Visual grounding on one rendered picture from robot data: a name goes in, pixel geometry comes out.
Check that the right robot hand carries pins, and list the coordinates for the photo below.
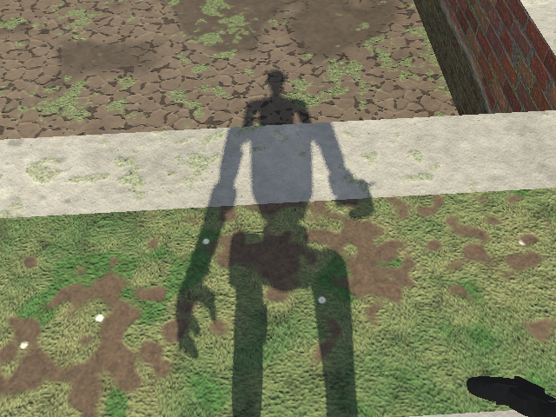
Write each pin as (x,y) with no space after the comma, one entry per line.
(519,394)

